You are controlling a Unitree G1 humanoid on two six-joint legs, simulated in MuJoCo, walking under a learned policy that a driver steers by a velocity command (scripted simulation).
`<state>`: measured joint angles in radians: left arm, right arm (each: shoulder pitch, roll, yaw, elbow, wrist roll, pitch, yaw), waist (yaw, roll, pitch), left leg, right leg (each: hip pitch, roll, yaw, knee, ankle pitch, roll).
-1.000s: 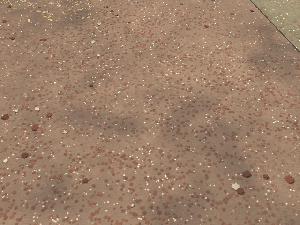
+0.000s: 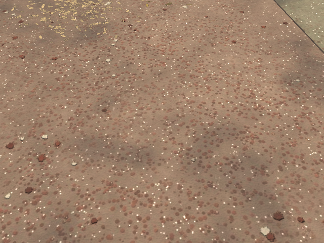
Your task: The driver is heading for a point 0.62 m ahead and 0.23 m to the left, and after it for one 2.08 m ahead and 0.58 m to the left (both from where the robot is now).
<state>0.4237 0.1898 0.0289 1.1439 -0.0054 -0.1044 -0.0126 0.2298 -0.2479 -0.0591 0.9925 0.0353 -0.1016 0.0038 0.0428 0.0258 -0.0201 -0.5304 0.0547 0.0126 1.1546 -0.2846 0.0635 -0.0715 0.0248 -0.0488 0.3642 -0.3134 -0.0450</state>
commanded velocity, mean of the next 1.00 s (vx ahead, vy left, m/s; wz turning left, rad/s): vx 0.44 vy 0.00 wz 0.39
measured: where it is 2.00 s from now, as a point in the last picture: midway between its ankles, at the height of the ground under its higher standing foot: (150, 214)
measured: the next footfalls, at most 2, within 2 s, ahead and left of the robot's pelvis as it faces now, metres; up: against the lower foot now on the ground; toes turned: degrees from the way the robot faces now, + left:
left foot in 0.28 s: +0.34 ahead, +0.14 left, +0.00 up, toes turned +6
right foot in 0.78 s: +0.65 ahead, +0.00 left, +0.00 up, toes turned +22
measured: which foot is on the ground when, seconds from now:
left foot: up 0.00-0.26, down 0.28-0.80, up 0.82-1.00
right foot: down 0.00-0.30, up 0.32-0.76, down 0.78-1.00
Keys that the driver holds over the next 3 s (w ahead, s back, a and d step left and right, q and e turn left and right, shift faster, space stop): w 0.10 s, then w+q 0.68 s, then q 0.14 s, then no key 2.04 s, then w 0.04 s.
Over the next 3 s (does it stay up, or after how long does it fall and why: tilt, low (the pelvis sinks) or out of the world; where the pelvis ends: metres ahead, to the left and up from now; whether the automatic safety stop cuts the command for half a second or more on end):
stays up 0.66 0.13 0.00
